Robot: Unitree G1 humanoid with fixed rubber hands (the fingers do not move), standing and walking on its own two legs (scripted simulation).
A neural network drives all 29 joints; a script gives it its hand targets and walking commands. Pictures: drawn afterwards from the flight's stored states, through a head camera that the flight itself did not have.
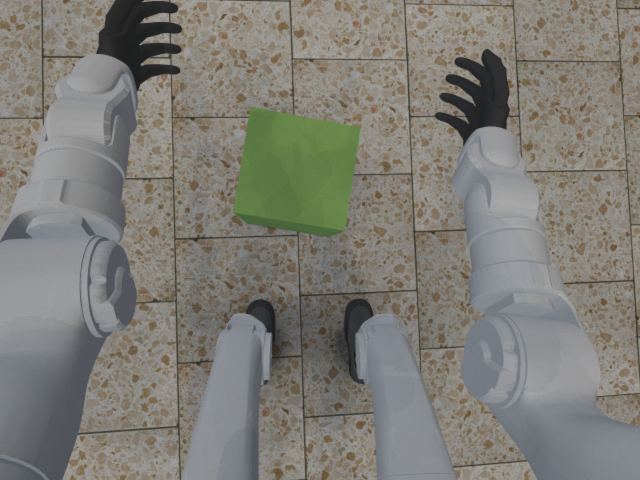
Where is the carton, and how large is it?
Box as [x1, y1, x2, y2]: [233, 107, 360, 236]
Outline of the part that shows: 251,107 233,212 247,223 328,236 344,230 360,127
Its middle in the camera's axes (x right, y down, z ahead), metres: -0.05 -0.13 +0.85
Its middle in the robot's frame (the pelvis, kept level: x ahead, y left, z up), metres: +0.51 +0.02 -0.52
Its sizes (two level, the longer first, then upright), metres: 0.210 0.200 0.250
